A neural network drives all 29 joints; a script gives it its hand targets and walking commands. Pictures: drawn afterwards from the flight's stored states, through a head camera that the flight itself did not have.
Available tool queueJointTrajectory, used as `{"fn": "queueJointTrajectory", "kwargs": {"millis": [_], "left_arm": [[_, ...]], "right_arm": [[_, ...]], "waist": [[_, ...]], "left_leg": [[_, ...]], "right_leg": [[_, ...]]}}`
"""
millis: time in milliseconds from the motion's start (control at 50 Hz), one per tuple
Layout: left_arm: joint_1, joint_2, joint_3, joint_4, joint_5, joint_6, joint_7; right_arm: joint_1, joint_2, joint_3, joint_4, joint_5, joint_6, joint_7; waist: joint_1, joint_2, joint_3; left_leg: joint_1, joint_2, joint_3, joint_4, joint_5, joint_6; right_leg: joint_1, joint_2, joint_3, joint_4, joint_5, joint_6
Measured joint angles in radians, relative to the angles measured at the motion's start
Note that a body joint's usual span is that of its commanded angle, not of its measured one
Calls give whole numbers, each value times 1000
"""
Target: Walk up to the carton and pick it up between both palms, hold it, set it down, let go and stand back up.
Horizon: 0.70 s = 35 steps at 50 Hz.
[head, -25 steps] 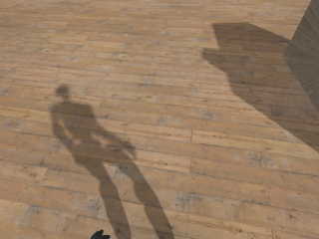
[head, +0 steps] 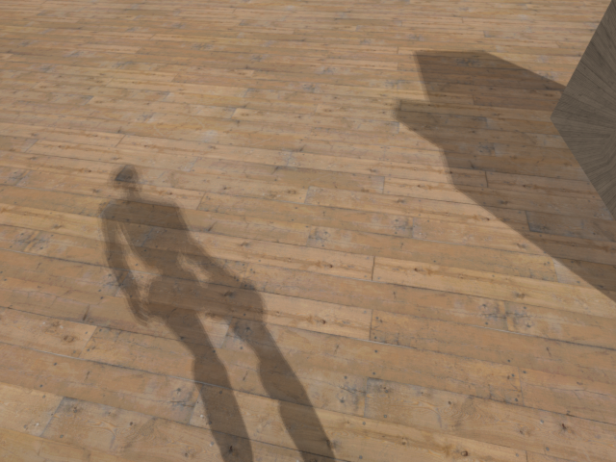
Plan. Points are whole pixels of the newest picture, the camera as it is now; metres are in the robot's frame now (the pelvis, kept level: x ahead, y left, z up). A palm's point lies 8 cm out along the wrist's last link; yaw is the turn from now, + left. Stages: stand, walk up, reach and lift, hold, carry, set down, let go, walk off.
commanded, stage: stand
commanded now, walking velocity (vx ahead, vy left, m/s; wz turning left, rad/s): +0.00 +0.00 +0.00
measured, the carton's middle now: out of the picture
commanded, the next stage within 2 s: walk up in 1.34 s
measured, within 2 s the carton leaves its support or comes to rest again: neither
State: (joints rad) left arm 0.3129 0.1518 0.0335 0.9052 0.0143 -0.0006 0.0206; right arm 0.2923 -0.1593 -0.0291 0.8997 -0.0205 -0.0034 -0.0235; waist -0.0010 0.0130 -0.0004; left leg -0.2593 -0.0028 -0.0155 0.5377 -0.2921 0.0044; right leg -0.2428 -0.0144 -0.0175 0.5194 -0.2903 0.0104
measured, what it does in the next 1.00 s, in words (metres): stands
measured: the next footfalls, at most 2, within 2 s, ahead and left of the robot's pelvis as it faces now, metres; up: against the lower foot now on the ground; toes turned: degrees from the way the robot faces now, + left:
right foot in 1.92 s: +0.10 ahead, -0.28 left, +0.00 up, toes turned -29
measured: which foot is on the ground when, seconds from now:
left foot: down 0.00-1.00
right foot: down 0.00-1.00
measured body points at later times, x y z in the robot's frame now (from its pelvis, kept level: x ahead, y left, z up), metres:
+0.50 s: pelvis +0.00 +0.00 +0.01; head +0.00 +0.01 +0.46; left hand -0.02 +0.21 -0.16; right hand -0.01 -0.21 -0.16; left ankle -0.01 +0.12 -0.73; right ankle -0.01 -0.13 -0.73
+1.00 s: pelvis -0.01 +0.01 +0.01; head -0.01 +0.01 +0.46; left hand -0.05 +0.20 -0.16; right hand -0.03 -0.20 -0.16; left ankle -0.01 +0.12 -0.73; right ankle -0.01 -0.13 -0.73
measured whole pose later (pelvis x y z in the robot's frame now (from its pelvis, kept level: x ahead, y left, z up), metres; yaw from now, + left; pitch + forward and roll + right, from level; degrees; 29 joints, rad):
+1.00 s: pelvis -0.01 +0.01 +0.01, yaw +0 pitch -1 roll +0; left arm 0.36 0.09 0.01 1.16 0.02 0.00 0.05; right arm 0.31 -0.11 -0.01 1.15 -0.01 0.00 -0.04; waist 0.00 0.01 0.01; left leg -0.19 -0.01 -0.01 0.45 -0.24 0.01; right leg -0.18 -0.03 -0.01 0.44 -0.24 0.02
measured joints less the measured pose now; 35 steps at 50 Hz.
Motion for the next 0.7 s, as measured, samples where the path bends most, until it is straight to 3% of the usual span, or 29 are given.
{"fn": "queueJointTrajectory", "kwargs": {"millis": [280, 380, 700], "left_arm": [[9, -26, 0, 134, -2, -2, 15], [4, -39, -5, 158, -1, -1, 16], [21, -48, -12, 230, 2, 5, 19]], "right_arm": [[17, 20, 1, 138, 5, 0, -11], [24, 31, 10, 177, 7, 0, -16], [13, 52, 16, 227, 9, 3, -18]], "waist": [[-8, -6, 16], [4, -8, 14], [1, -5, 14]], "left_leg": [[58, 0, 0, -53, 19, 1], [69, -4, 3, -68, 29, 3], [61, -8, 2, -84, 50, 7]], "right_leg": [[60, -1, 0, -57, 22, 2], [68, -5, 3, -68, 29, 5], [63, -10, 2, -85, 50, 10]]}}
